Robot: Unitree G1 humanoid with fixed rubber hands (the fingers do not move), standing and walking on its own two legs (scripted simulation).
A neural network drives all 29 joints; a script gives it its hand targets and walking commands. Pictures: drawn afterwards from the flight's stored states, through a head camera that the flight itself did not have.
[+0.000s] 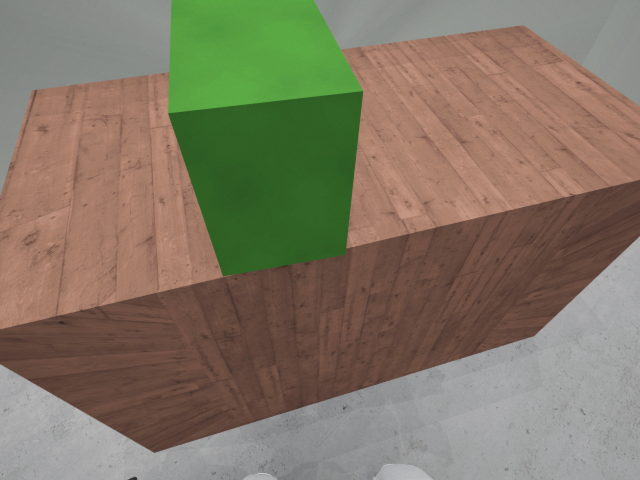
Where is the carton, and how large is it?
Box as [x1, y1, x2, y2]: [168, 0, 362, 275]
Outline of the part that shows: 172,0 168,114 222,274 227,275 344,254 362,90 313,0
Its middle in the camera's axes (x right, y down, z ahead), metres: -0.08 -0.16 +0.54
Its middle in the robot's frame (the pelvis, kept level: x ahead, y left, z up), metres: +0.54 +0.07 +0.14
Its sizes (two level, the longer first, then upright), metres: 0.278 0.182 0.265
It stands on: a pedestal, 0.77 m high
